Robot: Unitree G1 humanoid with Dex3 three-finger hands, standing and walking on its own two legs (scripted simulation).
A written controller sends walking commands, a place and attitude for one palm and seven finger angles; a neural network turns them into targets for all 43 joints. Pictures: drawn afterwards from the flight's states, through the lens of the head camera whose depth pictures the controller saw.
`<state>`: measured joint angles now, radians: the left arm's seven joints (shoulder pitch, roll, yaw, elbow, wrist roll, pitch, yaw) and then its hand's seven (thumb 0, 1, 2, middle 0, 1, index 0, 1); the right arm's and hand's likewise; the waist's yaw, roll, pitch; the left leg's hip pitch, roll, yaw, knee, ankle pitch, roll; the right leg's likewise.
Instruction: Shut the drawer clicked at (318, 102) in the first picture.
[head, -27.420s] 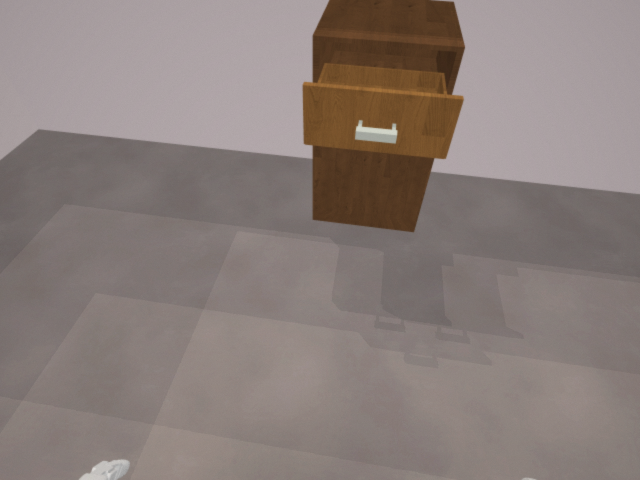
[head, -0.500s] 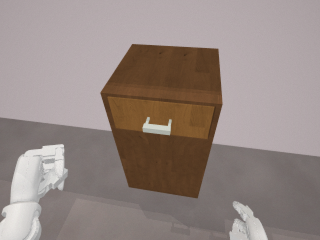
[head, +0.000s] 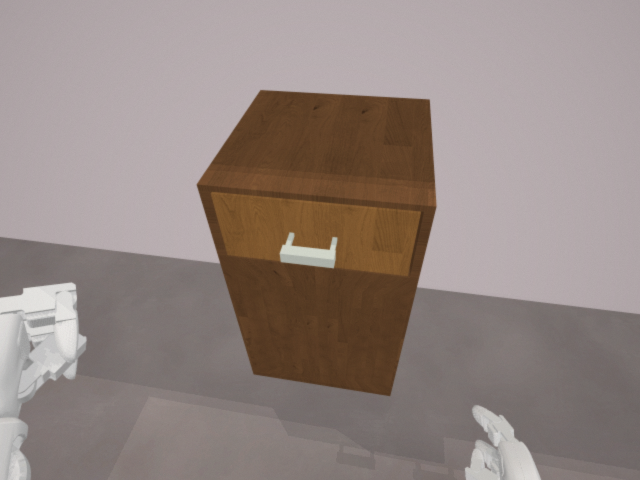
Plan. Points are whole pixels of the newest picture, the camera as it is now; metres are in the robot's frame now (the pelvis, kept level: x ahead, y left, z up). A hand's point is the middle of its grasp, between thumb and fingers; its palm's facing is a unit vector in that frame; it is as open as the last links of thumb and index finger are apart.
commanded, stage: step back with the hand held close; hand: left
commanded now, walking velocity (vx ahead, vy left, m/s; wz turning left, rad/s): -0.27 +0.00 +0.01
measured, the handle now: (310, 248) +0.57 +0.09 -0.08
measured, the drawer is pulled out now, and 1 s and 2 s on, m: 0.00 0.00 0.00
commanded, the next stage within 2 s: stop stepping back and stand still in 1.54 s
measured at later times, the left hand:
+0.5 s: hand (35, 383) +0.15 +0.27 +0.16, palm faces +0.35 -0.79 -0.50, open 3.2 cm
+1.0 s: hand (26, 419) +0.12 +0.25 +0.17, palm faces +0.35 -0.77 -0.54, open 3.3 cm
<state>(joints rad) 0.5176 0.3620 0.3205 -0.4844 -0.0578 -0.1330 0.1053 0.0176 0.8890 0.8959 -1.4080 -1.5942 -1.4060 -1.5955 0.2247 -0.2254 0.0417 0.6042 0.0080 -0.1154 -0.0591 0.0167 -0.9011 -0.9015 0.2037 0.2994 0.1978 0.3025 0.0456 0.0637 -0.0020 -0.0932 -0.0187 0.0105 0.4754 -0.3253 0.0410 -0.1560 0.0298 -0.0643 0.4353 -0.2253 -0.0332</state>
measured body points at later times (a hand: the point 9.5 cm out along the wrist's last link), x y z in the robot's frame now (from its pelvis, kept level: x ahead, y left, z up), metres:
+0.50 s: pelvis -0.05 +0.02 -0.01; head -0.04 +0.02 +0.44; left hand +0.12 +0.31 +0.19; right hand +0.14 -0.22 -0.08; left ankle -0.04 +0.09 -0.74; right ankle +0.01 -0.10 -0.74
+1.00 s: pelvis -0.08 +0.01 -0.02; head -0.05 +0.02 +0.43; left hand +0.10 +0.29 +0.19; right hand +0.09 -0.23 -0.09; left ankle -0.04 +0.09 -0.74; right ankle -0.01 -0.11 -0.74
